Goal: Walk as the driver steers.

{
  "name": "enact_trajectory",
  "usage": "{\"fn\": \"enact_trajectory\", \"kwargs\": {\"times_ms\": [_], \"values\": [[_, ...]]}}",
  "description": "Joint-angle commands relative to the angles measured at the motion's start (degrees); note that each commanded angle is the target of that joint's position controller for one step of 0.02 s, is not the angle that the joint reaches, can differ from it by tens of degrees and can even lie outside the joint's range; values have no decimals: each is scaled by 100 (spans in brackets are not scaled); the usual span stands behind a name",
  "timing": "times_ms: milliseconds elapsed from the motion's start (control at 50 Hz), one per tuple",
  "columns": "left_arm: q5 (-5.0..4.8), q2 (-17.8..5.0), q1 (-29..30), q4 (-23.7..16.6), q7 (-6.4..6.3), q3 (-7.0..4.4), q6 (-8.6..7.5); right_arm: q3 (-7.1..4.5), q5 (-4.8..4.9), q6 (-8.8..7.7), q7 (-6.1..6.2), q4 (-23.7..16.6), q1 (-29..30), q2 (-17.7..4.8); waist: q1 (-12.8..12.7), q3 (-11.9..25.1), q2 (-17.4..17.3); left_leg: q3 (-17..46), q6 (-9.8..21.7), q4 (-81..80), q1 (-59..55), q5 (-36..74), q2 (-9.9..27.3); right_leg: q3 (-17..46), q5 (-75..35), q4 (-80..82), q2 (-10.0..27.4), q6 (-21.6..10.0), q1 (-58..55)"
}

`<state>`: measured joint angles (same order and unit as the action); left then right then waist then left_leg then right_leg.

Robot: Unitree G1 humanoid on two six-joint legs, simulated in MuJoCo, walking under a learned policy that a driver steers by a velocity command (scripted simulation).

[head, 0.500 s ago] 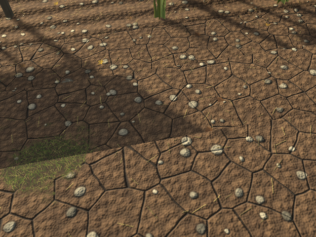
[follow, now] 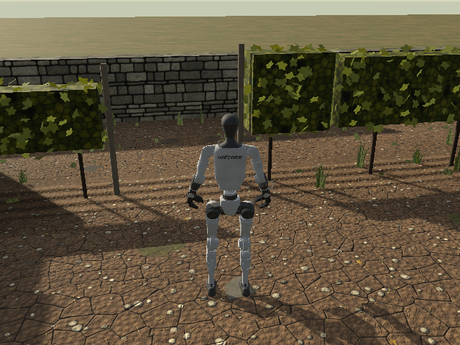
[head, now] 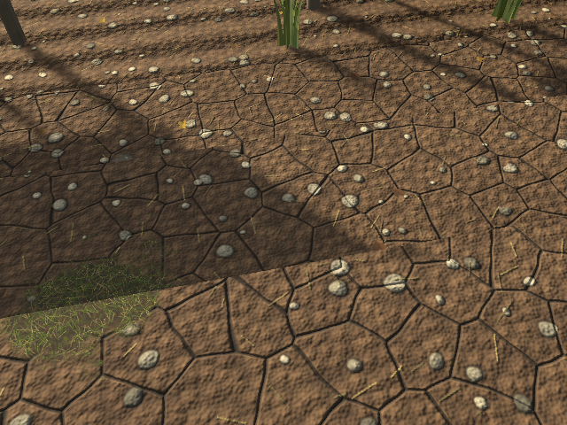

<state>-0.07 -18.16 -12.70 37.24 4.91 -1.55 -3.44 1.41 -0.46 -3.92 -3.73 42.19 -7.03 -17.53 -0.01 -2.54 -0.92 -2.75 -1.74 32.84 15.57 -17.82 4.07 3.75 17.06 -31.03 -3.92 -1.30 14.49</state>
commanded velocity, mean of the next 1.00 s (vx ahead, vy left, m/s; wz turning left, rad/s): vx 0.00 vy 0.00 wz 0.00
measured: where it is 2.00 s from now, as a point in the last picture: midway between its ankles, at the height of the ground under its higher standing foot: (270, 422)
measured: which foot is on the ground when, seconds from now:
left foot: down 0.00-1.00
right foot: down 0.00-1.00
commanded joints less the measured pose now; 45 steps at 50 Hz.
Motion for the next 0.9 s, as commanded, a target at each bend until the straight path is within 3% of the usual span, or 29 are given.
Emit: {"fn": "enact_trajectory", "kwargs": {"times_ms": [20, 900], "values": [[-9, -724, 28, -378, -38, -190, -64, -197, -1, -78, 11, -353, 105, -729, 60, 568, -48, 173, 123, -399, -527, 1245, 125, 264, -1395, 484, 325, 4, 70], [24, -818, -206, 227, -114, -163, 162, -321, 5, 6, -19, 155, 84, -814, 15, 320, 60, 173, 158, -904, -928, 1529, -143, 53, -1421, 892, 425, 101, -331]]}}
Velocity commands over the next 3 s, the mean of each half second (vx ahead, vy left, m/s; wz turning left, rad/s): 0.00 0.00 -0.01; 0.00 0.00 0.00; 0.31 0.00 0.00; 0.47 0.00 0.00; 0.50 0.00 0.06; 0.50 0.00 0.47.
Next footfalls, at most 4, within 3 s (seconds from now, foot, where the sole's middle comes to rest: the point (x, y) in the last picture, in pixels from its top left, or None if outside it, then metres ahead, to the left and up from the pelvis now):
1.72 left None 0.46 0.19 -0.93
2.20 right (309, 330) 0.79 -0.04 -0.93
2.92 left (197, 252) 1.17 0.34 -1.09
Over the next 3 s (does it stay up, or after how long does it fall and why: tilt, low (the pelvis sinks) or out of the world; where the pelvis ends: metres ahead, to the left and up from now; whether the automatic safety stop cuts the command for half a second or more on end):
stays up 1.09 0.22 -0.32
